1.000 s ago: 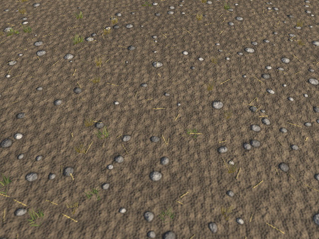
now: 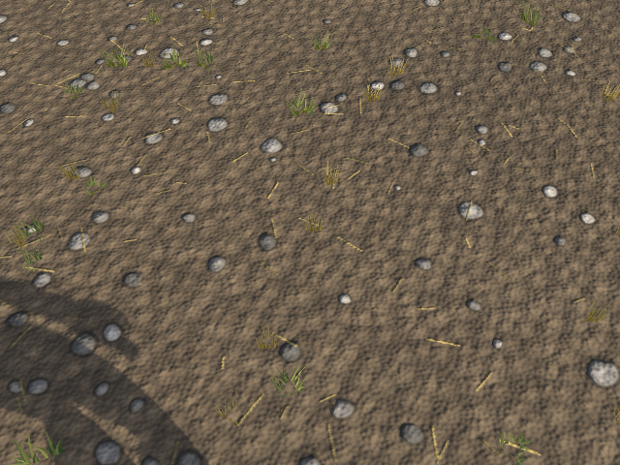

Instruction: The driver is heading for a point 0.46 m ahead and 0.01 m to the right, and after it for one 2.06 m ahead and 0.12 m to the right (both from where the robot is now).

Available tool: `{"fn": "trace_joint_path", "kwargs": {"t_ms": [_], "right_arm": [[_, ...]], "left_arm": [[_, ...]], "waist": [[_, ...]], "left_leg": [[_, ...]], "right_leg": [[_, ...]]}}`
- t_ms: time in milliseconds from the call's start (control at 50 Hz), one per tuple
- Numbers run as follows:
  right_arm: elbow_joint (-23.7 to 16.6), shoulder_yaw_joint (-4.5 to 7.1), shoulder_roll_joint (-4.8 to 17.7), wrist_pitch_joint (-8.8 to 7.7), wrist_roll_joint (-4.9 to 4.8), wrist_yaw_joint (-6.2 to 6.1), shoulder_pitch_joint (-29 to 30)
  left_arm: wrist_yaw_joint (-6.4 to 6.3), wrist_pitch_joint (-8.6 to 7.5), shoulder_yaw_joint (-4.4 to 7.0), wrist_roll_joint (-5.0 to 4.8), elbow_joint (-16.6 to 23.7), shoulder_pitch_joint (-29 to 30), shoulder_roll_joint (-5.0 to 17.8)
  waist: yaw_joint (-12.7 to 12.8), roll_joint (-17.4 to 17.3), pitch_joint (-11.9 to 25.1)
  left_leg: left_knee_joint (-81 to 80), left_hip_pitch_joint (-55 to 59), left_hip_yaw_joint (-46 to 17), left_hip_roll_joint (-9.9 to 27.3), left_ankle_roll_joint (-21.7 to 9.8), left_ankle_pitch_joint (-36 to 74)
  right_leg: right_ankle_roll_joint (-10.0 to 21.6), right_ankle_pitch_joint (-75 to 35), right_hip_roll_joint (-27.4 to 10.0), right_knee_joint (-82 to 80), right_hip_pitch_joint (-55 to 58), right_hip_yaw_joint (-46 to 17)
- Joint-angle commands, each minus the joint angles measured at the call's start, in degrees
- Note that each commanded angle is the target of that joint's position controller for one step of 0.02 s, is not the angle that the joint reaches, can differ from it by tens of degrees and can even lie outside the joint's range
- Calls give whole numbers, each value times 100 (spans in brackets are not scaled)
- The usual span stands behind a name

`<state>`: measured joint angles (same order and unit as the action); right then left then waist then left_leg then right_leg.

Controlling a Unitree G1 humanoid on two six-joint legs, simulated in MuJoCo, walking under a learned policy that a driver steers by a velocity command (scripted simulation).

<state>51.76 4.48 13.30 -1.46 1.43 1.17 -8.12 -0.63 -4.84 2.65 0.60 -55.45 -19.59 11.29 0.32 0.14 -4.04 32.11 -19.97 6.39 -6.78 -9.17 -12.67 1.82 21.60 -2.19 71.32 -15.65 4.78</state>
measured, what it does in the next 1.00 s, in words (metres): walks ahead: right foot, then left foot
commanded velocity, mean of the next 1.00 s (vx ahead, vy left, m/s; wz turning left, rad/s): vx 0.30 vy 0.00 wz -0.02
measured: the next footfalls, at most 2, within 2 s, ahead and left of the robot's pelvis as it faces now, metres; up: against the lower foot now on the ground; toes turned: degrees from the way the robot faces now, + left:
right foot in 0.44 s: +0.44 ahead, -0.09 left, +0.00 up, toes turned +8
left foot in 0.98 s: +0.43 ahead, +0.10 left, +0.00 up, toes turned -14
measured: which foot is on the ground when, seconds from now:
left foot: down 0.00-0.44, up 0.46-0.96, down 0.98-1.00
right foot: up 0.00-0.42, down 0.44-0.98, up 1.00-1.00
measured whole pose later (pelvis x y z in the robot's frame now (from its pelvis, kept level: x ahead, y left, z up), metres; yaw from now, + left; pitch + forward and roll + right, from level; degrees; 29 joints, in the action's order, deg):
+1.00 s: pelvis +0.37 +0.00 +0.01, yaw -6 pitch +1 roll +0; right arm 44.7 1.1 14.3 -0.2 0.4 -2.9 -7.6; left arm -0.2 2.2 5.0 0.6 -46.6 -16.4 16.9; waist 2.4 1.4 -1.6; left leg 27.9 -15.5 -3.0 -2.6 -0.6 -13.7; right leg 2.6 12.2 8.6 29.7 -18.0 -11.3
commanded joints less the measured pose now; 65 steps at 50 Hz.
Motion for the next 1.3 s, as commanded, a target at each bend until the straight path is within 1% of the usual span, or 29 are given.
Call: {"fn": "trace_joint_path", "kwargs": {"t_ms": [20,60,120,220,320,380,400,420,440,460,480,500,520,540,560,660,760,820,900,960,980,1000,1020,1040,1060,1080,1140,1220,1300], "right_arm": [[-27,156,659,-50,-88,-117,-662],[-51,103,608,-179,-147,-140,-653],[-6,149,881,-267,-161,-126,-994],[42,117,831,-236,-139,-108,-1631],[136,53,827,-257,-59,-182,-2023],[84,72,1033,-308,-26,-235,-1695],[98,82,1091,-319,2,-235,-1599],[106,75,1082,-329,-22,-220,-1506],[-26,6,838,-356,-78,-217,-1618],[80,-78,298,-313,-373,-212,-2699],[168,-13,781,-286,-107,-252,-2527],[46,-26,712,-274,-30,-245,-1948],[-66,-63,658,-282,31,-226,-1499],[-170,-62,647,-234,56,-195,-1216],[-233,-74,618,-154,94,-161,-1213],[-391,-142,448,96,45,-181,-1091],[-663,-147,548,262,10,-247,-294],[-805,-164,558,279,-24,-285,78],[-933,-203,560,191,-124,-363,123],[-871,-216,564,75,-174,-426,-462],[-839,-171,740,19,-118,-470,-663],[-944,-106,1172,8,-16,-522,-519],[-1088,-23,1572,68,15,-480,-132],[-1092,-61,1253,97,-13,-435,-297],[-1150,-161,900,97,-61,-409,-111],[-1216,-198,774,112,-45,-393,90],[-1179,-182,832,99,2,-387,-182],[-1011,-129,938,68,-21,-346,-590],[-930,-103,1044,84,12,-246,-562]], "left_arm": [[35,-150,136,58,719,341,694],[73,85,119,218,731,180,588],[128,243,95,225,994,657,550],[186,258,29,173,1415,1763,563],[242,167,-54,113,1714,2511,575],[199,101,24,96,1608,1886,816],[143,63,82,92,1386,1233,940],[78,-8,122,120,1106,365,1003],[2,-76,185,240,933,-486,1295],[46,-41,349,277,834,-706,1890],[127,51,281,-16,863,-437,1467],[146,51,173,-82,942,226,1099],[162,39,86,-55,954,478,780],[136,29,54,-68,908,493,706],[110,43,47,-88,833,483,723],[104,115,179,-17,792,315,1174],[71,351,264,5,887,93,1257],[48,471,325,36,949,9,1299],[39,595,395,83,1051,59,1346],[40,670,409,10,1182,444,1331],[27,675,374,-42,1265,547,1201],[27,664,261,-66,1326,195,716],[-29,678,326,-38,1395,135,936],[-33,696,407,118,1306,122,1316],[6,723,444,108,1204,129,1329],[42,775,445,92,1139,73,1273],[170,865,375,43,1183,242,1131],[174,914,263,7,1305,649,984],[126,930,119,-38,1314,833,829]], "waist": [[-30,428,211],[152,204,301],[96,-34,220],[-350,-361,162],[-634,-442,62],[-197,-529,180],[73,-530,442],[491,-363,855],[708,40,1536],[303,1628,2374],[200,722,2256],[18,377,1355],[30,75,939],[-4,154,715],[-126,303,690],[-302,381,929],[-66,547,810],[88,637,608],[160,748,567],[-174,727,608],[-232,489,630],[75,-707,727],[164,-1454,469],[143,-804,547],[247,-464,465],[333,-424,376],[152,-849,547],[-87,-898,645],[-166,-1076,690]], "left_leg": [[-1920,1689,-2685,1915,-971,1461],[-1955,1282,-2231,1579,-866,2147],[-2013,1077,-1978,1314,-755,2581],[-1957,1629,-1906,1160,-361,2849],[-1843,2376,-1985,1411,-271,3174],[-1365,2451,-1928,1586,-52,4328],[-696,2523,-1776,1481,58,5186],[364,2355,-1500,1210,201,5229],[1833,1408,-1318,889,324,3460],[4116,-334,-845,-235,661,-1371],[4564,-629,-1288,-39,616,-1727],[4472,-887,-1236,298,678,-1285],[4154,-999,-1125,490,715,-1068],[3893,-1030,-1065,636,754,-954],[3641,-811,-1018,692,817,-869],[2816,-507,-802,645,1103,-726],[2155,-679,-857,692,1168,-414],[1724,-762,-940,627,1164,-545],[964,-433,-986,438,1072,-990],[-702,596,-978,354,925,-522],[-1465,1193,-1259,725,843,-144],[-2006,1668,-2482,2104,519,-12],[-1969,1301,-3578,3012,-231,1476],[-1741,1197,-3234,3043,-554,2234],[-1622,1076,-2609,2671,-463,2454],[-1549,1027,-2009,2285,-262,2550],[-1319,1380,-1363,1862,-171,3352],[-1217,1880,-1397,2019,-318,3308],[-1123,1520,-1297,2004,-313,3004]], "right_leg": [[-75,-395,-411,69,-2210,-693],[-265,-407,-456,-374,-1757,-650],[-465,-828,-446,-1051,-1947,-453],[-448,-1927,-316,-2463,-2324,-321],[-149,-2204,-75,-3550,-2181,-202],[175,-1651,175,-4052,-1125,-232],[292,-1482,387,-4172,-488,-152],[428,-2078,381,-4617,492,-118],[654,-3052,-619,-4374,1918,-1062],[1854,-5131,-2330,-4429,3425,-3640],[1874,-5501,-2112,-4791,2971,-4097],[1750,-5635,-1860,-4829,2226,-3136],[1581,-5818,-1527,-4946,1747,-2582],[1430,-5876,-1253,-5100,1448,-2213],[1321,-5869,-1036,-5220,1127,-1972],[1312,-5933,-765,-5284,492,-1662],[1136,-3321,-619,-5467,205,-2154],[1127,-2097,-592,-5481,230,-2580],[1113,-2439,-599,-5173,409,-3076],[739,-2670,-348,-4798,241,-3279],[444,-1984,-82,-4486,-145,-3128],[106,-102,539,-3385,-670,-2214],[-66,1364,1292,-2342,-1540,-1057],[-140,1319,798,-1331,-1405,-1044],[-180,1002,704,-965,-1339,-1062],[-261,701,651,-692,-1315,-996],[-444,331,740,-479,-1395,-915],[-504,384,707,-1397,-1336,-950],[-357,612,584,-2827,-336,-580]]}}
